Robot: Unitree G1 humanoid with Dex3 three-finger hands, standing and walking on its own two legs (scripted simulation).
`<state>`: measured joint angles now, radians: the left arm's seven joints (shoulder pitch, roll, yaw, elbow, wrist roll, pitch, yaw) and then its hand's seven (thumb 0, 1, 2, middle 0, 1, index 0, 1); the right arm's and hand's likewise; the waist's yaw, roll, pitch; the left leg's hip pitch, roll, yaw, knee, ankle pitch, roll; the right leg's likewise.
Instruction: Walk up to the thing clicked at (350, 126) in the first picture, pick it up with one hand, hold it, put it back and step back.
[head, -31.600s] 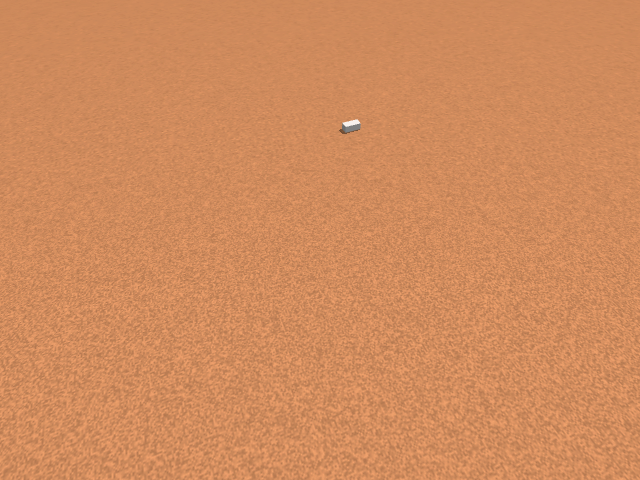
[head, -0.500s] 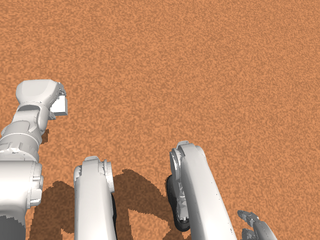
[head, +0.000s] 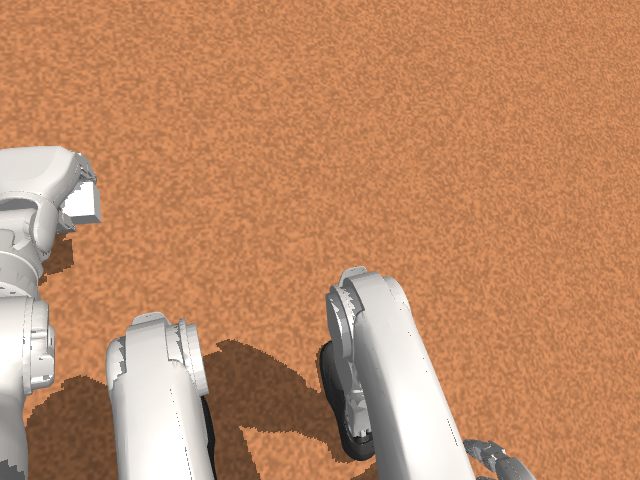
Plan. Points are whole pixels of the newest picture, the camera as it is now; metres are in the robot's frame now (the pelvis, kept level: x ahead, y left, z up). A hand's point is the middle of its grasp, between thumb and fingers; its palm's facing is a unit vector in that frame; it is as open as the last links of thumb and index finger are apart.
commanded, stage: crouch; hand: left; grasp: from above
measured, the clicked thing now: (57, 205) +0.49 +0.27 -0.19
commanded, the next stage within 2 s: lower in 0.20 s
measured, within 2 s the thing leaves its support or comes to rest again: rests again in 1.54 s
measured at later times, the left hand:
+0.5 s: hand (61, 212) +0.48 +0.26 -0.19, palm faces -0.49 -0.03 -0.87, open 7.5 cm
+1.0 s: hand (79, 218) +0.49 +0.25 -0.25, palm faces -0.49 -0.05 -0.87, open 7.5 cm
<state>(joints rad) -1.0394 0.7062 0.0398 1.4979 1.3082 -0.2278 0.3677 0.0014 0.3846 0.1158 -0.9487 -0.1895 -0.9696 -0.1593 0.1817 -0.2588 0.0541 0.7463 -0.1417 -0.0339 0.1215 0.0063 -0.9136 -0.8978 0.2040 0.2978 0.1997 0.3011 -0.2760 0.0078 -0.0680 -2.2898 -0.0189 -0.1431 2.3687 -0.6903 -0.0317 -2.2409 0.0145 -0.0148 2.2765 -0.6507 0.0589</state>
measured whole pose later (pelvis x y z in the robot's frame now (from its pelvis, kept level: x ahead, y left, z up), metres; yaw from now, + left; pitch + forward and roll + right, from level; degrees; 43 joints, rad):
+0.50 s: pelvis +0.00 +0.00 -0.02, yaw -1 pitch +34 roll -9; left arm -1.07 0.76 0.03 1.56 1.32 -0.23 0.39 0.00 0.36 0.13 -0.98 -0.15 -1.00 -0.13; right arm 0.16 -0.28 0.10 0.72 -0.16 -0.04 0.13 0.01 -0.92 -0.90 0.20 0.30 0.20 0.30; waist -0.30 -0.01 -0.03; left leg -2.33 -0.02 -0.17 2.43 -0.70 -0.03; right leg -2.27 0.02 -0.03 2.32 -0.66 0.06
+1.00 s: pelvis +0.01 +0.01 -0.03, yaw -4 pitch +33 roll -11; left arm -1.08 0.85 0.09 1.65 1.35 -0.24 0.49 0.00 0.37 0.12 -0.98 -0.15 -0.99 -0.14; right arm 0.16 -0.28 0.17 0.71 -0.22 -0.10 0.17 0.00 -0.91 -0.89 0.20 0.30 0.20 0.30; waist -0.36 -0.05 0.04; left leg -2.37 -0.02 -0.21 2.51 -0.73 -0.03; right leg -2.30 0.03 -0.06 2.37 -0.66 0.07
